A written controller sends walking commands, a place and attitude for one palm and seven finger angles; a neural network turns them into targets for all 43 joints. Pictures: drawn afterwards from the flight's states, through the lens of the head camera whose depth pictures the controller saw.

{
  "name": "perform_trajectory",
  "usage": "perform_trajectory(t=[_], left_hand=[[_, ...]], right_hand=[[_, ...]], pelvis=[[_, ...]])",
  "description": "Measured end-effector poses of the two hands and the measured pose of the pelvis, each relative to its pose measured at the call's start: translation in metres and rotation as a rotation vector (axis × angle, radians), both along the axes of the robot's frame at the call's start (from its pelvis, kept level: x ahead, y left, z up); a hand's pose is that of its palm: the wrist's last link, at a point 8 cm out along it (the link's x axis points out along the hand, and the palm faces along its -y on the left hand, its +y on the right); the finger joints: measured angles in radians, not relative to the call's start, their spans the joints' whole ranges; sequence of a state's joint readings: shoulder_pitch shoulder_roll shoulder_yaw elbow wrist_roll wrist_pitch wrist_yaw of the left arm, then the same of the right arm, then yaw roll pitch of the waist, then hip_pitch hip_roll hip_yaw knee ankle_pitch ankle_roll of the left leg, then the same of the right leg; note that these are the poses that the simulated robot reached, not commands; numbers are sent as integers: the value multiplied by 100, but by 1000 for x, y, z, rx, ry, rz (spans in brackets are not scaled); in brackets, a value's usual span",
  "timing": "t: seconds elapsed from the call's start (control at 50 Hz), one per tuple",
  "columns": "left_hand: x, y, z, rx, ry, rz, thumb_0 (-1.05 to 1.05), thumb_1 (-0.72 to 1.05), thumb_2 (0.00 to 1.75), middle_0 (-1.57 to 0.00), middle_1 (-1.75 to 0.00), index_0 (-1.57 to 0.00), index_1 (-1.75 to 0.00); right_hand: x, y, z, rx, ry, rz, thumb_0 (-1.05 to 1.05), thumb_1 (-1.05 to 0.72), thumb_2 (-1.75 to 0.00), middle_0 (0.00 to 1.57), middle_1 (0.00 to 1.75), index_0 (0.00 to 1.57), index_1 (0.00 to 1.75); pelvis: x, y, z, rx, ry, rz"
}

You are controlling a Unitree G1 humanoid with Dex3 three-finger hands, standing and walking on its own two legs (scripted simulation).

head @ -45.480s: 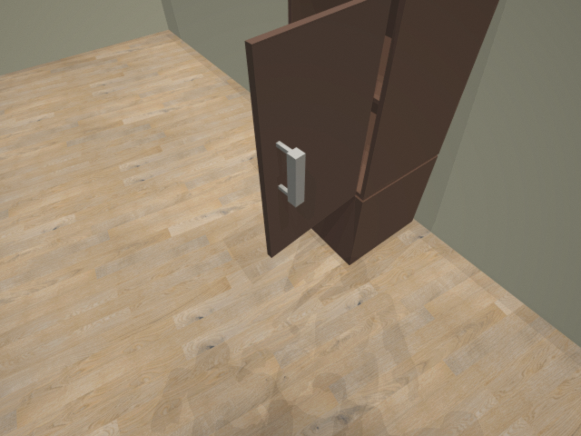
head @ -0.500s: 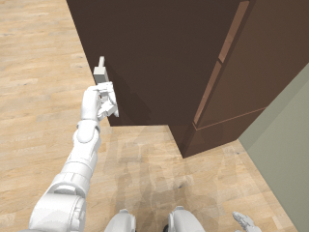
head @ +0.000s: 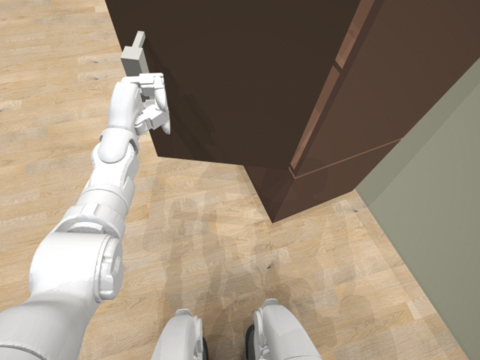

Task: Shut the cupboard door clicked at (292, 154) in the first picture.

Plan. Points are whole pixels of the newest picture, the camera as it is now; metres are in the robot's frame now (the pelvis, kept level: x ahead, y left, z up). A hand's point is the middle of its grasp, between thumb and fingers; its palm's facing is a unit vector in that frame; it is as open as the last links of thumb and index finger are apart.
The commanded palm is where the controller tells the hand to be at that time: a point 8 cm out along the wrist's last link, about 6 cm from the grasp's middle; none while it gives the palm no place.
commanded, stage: push the door shut along its arc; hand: left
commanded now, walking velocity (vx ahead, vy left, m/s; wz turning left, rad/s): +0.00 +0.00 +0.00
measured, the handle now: (145, 77) +0.59 +0.12 +0.07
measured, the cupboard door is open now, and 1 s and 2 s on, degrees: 62 52 45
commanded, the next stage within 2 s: pull the fist back off the door in 1.08 s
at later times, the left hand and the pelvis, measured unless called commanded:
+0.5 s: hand (191, 86) +0.55 +0.04 +0.08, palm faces -0.31 -0.95 -0.04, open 3.1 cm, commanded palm +0.56 +0.08 +0.07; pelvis +0.00 +0.01 -0.01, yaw -1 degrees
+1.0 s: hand (201, 68) +0.60 +0.02 +0.08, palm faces -0.39 -0.92 -0.04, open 2.8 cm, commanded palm +0.62 +0.04 +0.07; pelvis +0.00 +0.00 -0.03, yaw -3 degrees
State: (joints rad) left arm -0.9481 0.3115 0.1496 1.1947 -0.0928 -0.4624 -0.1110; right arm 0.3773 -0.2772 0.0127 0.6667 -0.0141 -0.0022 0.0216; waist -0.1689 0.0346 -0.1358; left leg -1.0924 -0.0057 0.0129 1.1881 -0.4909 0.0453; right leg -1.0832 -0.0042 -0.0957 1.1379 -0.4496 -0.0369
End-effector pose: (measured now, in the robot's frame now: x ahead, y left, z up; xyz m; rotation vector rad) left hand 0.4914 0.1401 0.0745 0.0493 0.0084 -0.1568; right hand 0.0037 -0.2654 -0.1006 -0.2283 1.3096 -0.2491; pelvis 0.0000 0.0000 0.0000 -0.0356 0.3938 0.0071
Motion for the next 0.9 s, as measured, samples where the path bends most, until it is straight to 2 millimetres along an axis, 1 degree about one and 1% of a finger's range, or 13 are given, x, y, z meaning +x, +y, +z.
perform_trajectory(t=[0.14, 0.32, 0.5, 0.58, 0.64, 0.68, 0.78, 0.9], left_hand=[[17, -8, 0, 5, 3, -46, 1, 90, 90, -131, -150, -132, -150], [34, -14, 2, 15, 17, -88, 1, 90, 90, -130, -150, -130, -150], [60, -40, 5, 0, 26, -161, 1, 90, 90, -130, -150, -130, -150], [75, -55, 7, -15, 29, -183, 1, 90, 90, -130, -150, -130, -150], [87, -61, 6, -20, 34, -188, 1, 90, 90, -130, -150, -130, -150], [93, -63, 6, -16, 28, -192, 1, 89, 91, -130, -150, -130, -150], [100, -60, 4, -4, 35, -207, -3, 85, 91, -130, -150, -130, -150], [104, -59, 5, 10, 68, -224, -4, 83, 92, -130, -150, -131, -150]], right_hand=[[-15, 3, 0, -10, 34, -20, 0, -90, -90, 20, 30, 20, 30], [-23, 12, -1, -1, 54, -36, 0, -90, -90, 20, 30, 20, 30], [-29, 15, -3, -12, 74, -54, 0, -90, -90, 20, 30, 20, 30], [-36, 16, -4, -16, 87, -77, 0, -90, -90, 20, 30, 20, 30], [-43, 17, -5, -17, 102, -101, 0, -90, -90, 20, 30, 20, 30], [-49, 18, -6, -13, 116, -118, 0, -90, -90, 20, 30, 20, 30], [-62, 23, -9, 9, 170, -142, 0, -90, -90, 20, 30, 20, 30], [-68, 23, -7, 7, 197, -142, 0, -90, -90, 20, 30, 20, 30]], pelvis=[[0, 4, -4, -9, 22, -3], [1, 7, -8, -18, 41, -6], [3, 8, -14, -25, 75, -10], [4, 7, -18, -25, 93, -22], [6, 6, -22, -24, 109, -32], [7, 5, -23, -22, 119, -38], [8, 2, -25, -19, 128, -43], [7, -2, -25, -24, 135, -35]])
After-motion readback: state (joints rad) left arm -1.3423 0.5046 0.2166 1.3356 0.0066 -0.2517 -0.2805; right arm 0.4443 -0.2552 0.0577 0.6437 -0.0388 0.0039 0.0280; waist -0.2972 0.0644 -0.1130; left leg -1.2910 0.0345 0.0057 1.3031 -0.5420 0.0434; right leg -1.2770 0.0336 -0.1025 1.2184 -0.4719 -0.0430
